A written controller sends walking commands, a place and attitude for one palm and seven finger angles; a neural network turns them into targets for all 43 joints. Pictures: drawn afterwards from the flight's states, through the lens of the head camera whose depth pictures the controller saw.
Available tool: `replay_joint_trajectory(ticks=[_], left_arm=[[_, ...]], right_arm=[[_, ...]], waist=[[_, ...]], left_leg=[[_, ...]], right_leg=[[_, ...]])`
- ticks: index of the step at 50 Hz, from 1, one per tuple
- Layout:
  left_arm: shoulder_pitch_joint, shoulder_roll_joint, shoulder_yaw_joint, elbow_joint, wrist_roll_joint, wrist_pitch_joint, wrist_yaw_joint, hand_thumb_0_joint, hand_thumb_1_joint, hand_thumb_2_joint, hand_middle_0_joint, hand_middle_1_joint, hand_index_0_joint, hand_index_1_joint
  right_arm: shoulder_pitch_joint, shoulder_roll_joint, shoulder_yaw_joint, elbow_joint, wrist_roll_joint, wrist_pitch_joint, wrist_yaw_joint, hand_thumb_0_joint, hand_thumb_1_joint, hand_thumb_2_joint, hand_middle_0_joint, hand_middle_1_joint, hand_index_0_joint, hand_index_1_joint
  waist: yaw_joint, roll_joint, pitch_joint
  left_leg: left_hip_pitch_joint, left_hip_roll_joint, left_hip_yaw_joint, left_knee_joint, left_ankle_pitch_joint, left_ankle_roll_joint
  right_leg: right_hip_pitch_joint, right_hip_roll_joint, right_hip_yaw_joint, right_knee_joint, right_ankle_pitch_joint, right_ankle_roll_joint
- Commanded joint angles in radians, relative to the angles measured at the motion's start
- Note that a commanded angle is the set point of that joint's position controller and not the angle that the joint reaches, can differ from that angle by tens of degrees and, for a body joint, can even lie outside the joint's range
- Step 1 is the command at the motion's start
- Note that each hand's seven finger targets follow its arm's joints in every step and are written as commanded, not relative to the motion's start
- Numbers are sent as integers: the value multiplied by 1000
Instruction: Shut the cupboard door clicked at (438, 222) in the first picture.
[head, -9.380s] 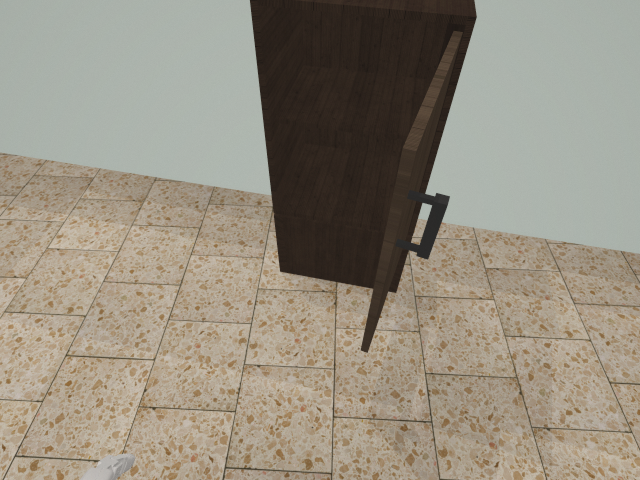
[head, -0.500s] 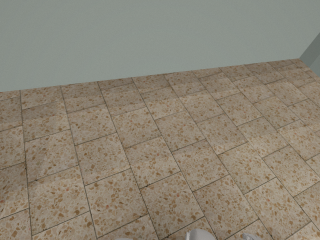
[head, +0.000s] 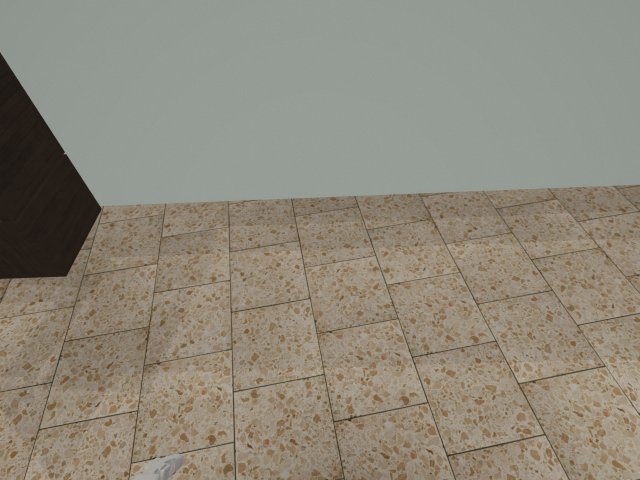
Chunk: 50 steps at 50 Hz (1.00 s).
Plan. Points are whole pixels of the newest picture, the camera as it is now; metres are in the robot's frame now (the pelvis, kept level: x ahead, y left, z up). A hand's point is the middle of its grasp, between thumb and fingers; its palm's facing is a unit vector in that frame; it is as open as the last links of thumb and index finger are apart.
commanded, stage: walk to a spot facing it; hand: left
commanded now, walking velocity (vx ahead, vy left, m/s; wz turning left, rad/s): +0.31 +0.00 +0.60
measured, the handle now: out of the picture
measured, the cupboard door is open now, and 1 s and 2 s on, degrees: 80 80 80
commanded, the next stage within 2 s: turn to face it in 1.52 s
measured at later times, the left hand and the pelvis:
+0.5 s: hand out of the picture +0.05 +0.23 -0.18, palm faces +0.37 -0.90 -0.22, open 7.4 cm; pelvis +0.18 +0.08 -0.02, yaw +16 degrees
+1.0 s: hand (173, 287) +0.49 +0.31 -0.15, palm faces +0.32 -0.93 -0.20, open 7.4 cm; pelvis +0.41 +0.10 -0.01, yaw +23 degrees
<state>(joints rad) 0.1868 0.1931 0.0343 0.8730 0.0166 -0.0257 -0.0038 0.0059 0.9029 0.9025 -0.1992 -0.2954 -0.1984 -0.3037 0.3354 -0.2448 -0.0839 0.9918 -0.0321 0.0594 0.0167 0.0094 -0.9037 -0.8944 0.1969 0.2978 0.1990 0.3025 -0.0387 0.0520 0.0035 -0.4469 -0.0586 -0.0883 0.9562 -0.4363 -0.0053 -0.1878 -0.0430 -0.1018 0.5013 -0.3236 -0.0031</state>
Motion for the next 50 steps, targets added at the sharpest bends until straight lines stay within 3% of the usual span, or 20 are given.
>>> replay_joint_trajectory(ticks=[1,5,13,15,17,18,19,20,21,22,25,28,33,41,43,45,46,47,48,50], left_arm=[[69,147,42,-4,-3,-36,19,0,900,900,-200,-300,-200,-300],[208,118,30,52,3,-52,22,0,900,900,-200,-300,-200,-300],[343,135,25,118,15,-56,36,0,900,900,-200,-300,-200,-300],[348,167,29,125,14,-57,34,0,900,900,-200,-300,-200,-300],[314,213,40,122,10,-58,32,0,900,900,-200,-300,-200,-300],[283,221,42,115,2,-59,28,0,900,900,-200,-300,-200,-300],[295,190,42,88,-14,-61,8,0,900,900,-200,-300,-200,-300],[278,120,27,44,-26,-57,-2,0,900,900,-200,-300,-200,-300],[187,151,30,16,-28,-42,7,0,900,900,-200,-300,-200,-300],[130,127,28,19,-25,-43,10,0,900,900,-200,-300,-200,-300],[187,76,29,87,6,-16,6,0,900,900,-200,-300,-200,-300],[239,43,25,103,14,8,3,0,900,900,-200,-300,-200,-300],[58,60,33,45,14,12,-5,0,900,900,-200,-300,-200,-300],[-192,45,22,-38,7,-16,-16,0,900,900,-200,-300,-200,-300],[-173,48,22,-34,6,-26,-16,0,900,900,-200,-300,-200,-300],[36,82,34,32,8,-42,-12,0,900,900,-200,-300,-200,-300],[185,148,53,80,15,-53,-2,0,900,900,-200,-300,-200,-300],[341,252,83,123,22,-58,8,0,900,900,-200,-300,-200,-300],[357,274,82,137,3,-52,8,0,900,900,-200,-300,-200,-300],[181,186,62,105,1,-51,12,0,900,900,-200,-300,-200,-300]], right_arm=[[-132,-79,-25,-116,-5,-47,30,0,-900,-900,200,300,200,300],[-155,-42,-11,-114,5,-40,39,0,-900,-900,200,300,200,300],[-418,0,37,-195,7,-53,59,0,-900,-900,200,300,200,300],[-369,-4,41,-182,5,-68,52,0,-900,-900,200,300,200,300],[-186,-52,26,-135,2,-86,33,0,-900,-900,200,300,200,300],[-21,-108,8,-93,-3,-90,24,0,-900,-900,200,300,200,300],[111,-226,-21,-63,-10,-93,10,0,-900,-900,200,300,200,300],[155,-321,-46,-50,8,-100,-7,0,-900,-900,200,300,200,300],[150,-315,-46,-49,35,-90,-15,0,-900,-900,200,300,200,300],[64,-270,-37,-64,28,-105,-23,0,-900,-900,200,300,200,300],[-99,-125,12,-90,19,-131,-29,0,-900,-900,200,300,200,300],[-118,-83,23,-72,21,-139,-23,0,-900,-900,200,300,200,300],[-40,-60,9,-38,24,-144,-27,0,-900,-900,200,300,200,300],[112,-69,11,26,10,-142,-40,0,-900,-900,200,300,200,300],[125,-75,15,40,8,-139,-44,0,-900,-900,200,300,200,300],[109,-84,14,45,18,-140,-46,0,-900,-900,200,300,200,300],[95,-67,14,34,28,-145,-38,0,-900,-900,200,300,200,300],[121,-15,21,12,34,-154,-33,0,-900,-900,200,300,200,300],[96,-41,18,3,32,-150,-36,0,-900,-900,200,300,200,300],[15,-16,11,11,22,-138,-24,0,-900,-900,200,300,200,300]], waist=[[34,-188,154],[50,-246,121],[112,-213,173],[87,-222,114],[3,-238,-30],[-91,-188,-145],[-133,0,-303],[-128,156,-399],[-122,-4,-373],[-94,-45,-232],[17,-14,-20],[73,56,13],[43,26,105],[-31,42,97],[-15,47,77],[86,11,-41],[149,-77,-130],[187,-308,-254],[174,-247,-252],[131,-146,-40]], left_leg=[[-302,123,26,243,158,-24],[-335,110,99,250,251,-37],[-255,113,220,-145,264,2],[-129,49,284,-241,218,36],[132,-16,304,-319,166,83],[375,0,248,-432,255,106],[701,204,-10,-426,418,181],[904,471,-425,-463,733,301],[848,496,-389,-532,741,305],[705,467,-291,-555,775,280],[300,323,-94,-630,666,196],[184,255,-18,-696,569,178],[224,259,-70,-777,424,199],[472,278,-82,-674,680,190],[480,271,-66,-603,835,173],[420,222,-27,-369,972,121],[203,180,2,-164,831,85],[-65,18,106,155,182,35],[-138,32,56,337,-124,44],[-188,130,39,395,24,49]], right_leg=[[55,-317,215,-378,-116,-31],[183,-248,-6,-297,350,-2],[248,-276,-120,-258,658,-37],[293,-279,-157,-157,914,-37],[289,-302,-187,115,1129,-21],[186,-294,-194,374,1014,8],[-93,-173,-170,690,403,51],[-421,-42,-47,941,-251,72],[-458,-79,56,999,-194,55],[-490,-116,66,991,-116,59],[-360,-158,89,851,-37,65],[-307,-140,63,727,36,79],[-429,-145,72,534,181,96],[-419,-67,21,178,135,55],[-310,-25,-9,91,98,30],[10,16,-26,-21,196,3],[308,-100,102,-8,291,-43],[558,-407,454,-65,462,-156],[514,-486,538,-131,471,-217],[236,-417,434,-226,143,-176]])
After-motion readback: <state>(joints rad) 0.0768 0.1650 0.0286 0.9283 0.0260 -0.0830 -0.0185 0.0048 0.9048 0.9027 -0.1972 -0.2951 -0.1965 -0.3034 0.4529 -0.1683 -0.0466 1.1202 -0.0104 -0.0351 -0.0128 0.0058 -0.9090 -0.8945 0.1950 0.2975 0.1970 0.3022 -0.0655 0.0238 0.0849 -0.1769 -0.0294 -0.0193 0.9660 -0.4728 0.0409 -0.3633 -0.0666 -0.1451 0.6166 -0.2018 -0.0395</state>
